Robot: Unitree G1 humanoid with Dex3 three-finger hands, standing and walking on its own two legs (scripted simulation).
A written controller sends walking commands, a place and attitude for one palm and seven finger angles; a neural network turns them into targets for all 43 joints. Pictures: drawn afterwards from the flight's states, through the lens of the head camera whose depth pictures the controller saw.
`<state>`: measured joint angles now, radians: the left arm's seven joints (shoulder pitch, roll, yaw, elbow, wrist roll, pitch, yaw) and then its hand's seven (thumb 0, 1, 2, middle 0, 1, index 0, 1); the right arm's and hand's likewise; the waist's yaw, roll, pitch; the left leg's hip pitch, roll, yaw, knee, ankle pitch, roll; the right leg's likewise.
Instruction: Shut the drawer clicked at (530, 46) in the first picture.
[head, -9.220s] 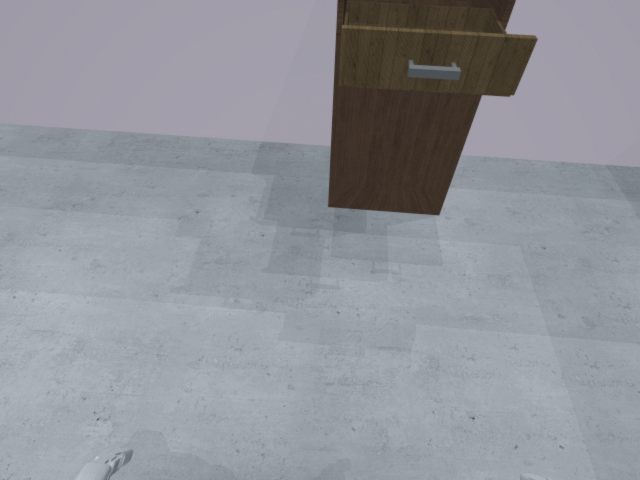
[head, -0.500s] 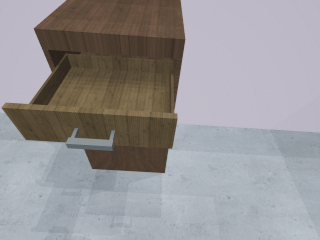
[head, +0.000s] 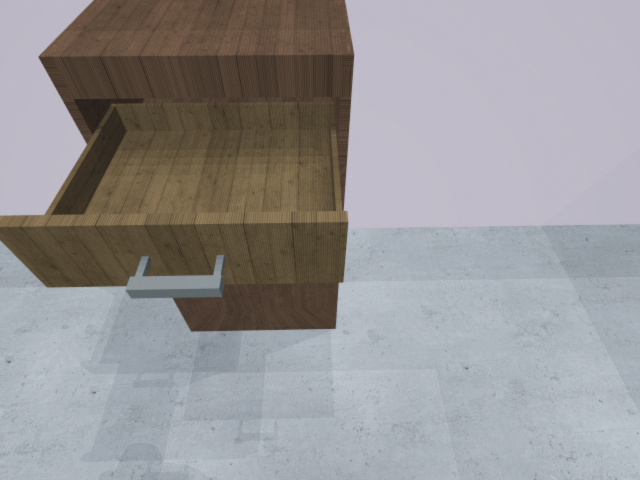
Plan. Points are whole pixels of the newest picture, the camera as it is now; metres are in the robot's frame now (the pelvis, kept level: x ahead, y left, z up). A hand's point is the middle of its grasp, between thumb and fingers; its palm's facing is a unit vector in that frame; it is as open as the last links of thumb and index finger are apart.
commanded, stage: look again from close up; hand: left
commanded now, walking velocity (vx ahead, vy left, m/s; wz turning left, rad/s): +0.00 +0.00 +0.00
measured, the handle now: (179, 274) +0.36 +0.21 +0.04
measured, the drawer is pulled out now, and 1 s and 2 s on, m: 0.30 0.30 0.30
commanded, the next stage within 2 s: shuffle to correct the standing spot in 0.42 s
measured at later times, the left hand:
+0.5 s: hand out of the picture +0.00 +0.14 -0.17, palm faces +0.01 -0.98 -0.21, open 7.3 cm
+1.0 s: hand out of the picture +0.07 +0.16 -0.18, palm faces +0.11 -0.97 -0.21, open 7.3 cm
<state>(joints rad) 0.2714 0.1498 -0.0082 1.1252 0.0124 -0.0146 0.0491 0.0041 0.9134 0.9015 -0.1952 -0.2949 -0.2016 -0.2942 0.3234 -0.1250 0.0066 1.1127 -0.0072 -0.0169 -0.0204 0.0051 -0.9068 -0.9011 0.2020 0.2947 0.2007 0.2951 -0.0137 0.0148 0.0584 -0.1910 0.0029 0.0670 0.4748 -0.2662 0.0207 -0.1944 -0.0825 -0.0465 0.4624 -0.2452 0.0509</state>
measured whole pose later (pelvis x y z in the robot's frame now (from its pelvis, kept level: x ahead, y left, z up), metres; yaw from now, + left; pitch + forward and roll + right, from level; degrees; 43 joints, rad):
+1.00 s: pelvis +0.06 -0.03 -0.02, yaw +4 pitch +0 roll +1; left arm 0.28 0.15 0.03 1.05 0.02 -0.06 0.01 0.01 0.91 0.90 -0.20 -0.29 -0.20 -0.29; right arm 0.35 -0.15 0.01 1.11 -0.01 -0.01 -0.02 0.00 -0.91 -0.90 0.20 0.29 0.20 0.29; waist 0.00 0.02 0.08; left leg -0.29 0.02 0.04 0.85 -0.48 0.01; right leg -0.21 -0.05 -0.13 0.64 -0.40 -0.03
